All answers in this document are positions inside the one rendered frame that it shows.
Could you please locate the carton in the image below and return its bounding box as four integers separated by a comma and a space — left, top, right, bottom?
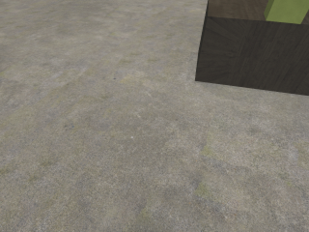
264, 0, 309, 24

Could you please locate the pedestal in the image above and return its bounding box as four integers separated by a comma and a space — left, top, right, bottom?
195, 0, 309, 96

